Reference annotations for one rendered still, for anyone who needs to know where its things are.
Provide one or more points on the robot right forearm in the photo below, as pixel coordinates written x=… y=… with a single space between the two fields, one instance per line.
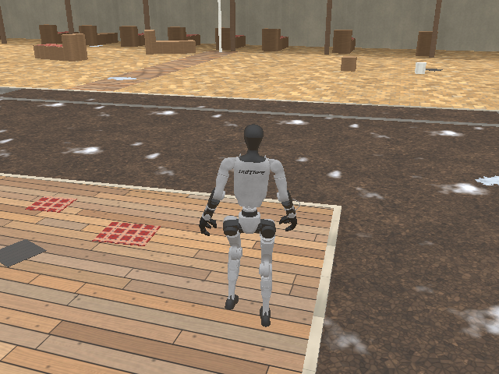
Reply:
x=288 y=206

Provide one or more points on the right robot hand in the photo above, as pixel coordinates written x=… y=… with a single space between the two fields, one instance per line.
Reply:
x=286 y=219

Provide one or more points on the robot right shin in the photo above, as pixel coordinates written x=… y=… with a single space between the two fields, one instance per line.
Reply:
x=266 y=288

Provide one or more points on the robot left upper arm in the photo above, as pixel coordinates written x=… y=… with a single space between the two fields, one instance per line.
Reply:
x=226 y=165

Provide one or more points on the humanoid robot torso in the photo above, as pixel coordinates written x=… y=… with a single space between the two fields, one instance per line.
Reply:
x=250 y=189

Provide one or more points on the robot left forearm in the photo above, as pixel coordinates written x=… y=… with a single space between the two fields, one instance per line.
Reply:
x=210 y=207

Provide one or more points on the robot right upper arm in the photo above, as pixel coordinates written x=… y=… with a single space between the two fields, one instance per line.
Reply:
x=280 y=179

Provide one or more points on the left robot hand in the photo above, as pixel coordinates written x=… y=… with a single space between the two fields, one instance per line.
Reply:
x=204 y=223

